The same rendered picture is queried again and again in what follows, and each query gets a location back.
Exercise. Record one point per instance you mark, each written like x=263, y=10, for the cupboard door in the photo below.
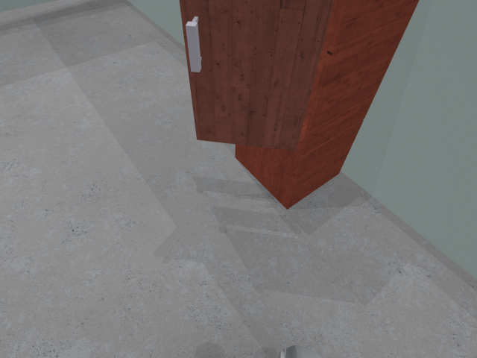
x=259, y=61

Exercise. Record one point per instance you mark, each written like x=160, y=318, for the handle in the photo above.
x=193, y=45

